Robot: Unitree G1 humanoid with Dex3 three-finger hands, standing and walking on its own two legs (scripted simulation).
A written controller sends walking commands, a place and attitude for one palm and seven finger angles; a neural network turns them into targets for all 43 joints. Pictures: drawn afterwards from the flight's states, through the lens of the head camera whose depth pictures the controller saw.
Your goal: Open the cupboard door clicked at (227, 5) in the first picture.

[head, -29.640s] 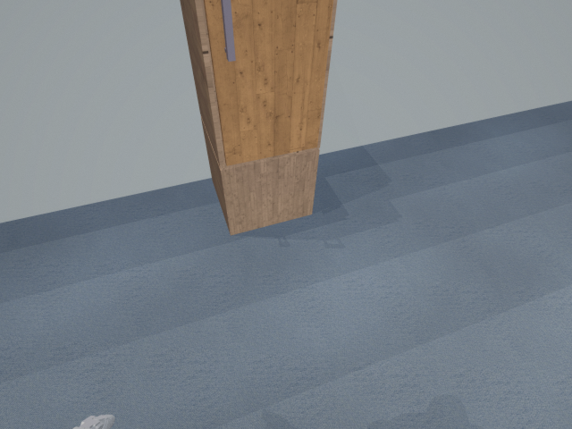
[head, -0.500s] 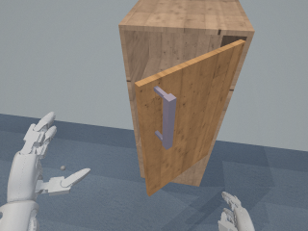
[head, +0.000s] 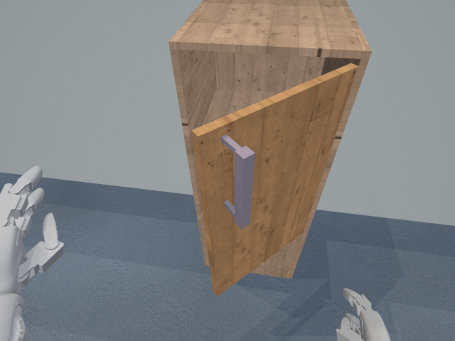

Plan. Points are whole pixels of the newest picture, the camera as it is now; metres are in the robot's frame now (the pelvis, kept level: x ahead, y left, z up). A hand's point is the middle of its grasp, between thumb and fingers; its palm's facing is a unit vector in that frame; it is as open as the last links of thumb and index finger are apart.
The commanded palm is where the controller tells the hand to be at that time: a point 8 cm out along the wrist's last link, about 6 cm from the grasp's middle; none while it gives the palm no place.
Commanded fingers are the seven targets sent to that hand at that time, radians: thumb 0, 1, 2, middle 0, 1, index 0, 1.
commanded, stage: draw the hand back to the body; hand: left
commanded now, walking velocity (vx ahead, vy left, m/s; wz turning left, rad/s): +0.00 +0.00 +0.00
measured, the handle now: (235, 184) +0.33 +0.03 +0.14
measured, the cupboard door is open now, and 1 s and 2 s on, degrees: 45 45 45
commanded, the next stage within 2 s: step back with the hand held close in 0.18 s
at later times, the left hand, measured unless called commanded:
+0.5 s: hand (64, 250) +0.19 +0.25 +0.15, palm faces +0.37 -0.80 -0.48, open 7.4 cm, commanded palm +0.13 +0.29 +0.17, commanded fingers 0.00 0.90 0.90 -0.20 -0.30 -0.20 -0.30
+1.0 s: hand out of the picture +0.10 +0.29 +0.15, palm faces +0.40 -0.79 -0.46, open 7.4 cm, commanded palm +0.04 +0.33 +0.17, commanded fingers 0.00 0.90 0.90 -0.20 -0.30 -0.20 -0.30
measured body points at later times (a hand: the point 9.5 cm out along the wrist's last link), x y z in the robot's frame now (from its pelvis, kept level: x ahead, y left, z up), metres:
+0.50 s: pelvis -0.01 -0.01 +0.00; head +0.00 -0.03 +0.45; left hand +0.16 +0.29 +0.17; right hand +0.18 -0.25 -0.09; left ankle +0.01 +0.10 -0.74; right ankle -0.05 -0.10 -0.74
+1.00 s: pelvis -0.10 +0.03 -0.01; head -0.09 +0.04 +0.44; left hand +0.07 +0.33 +0.17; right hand +0.06 -0.21 -0.09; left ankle +0.01 +0.10 -0.74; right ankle -0.06 -0.10 -0.74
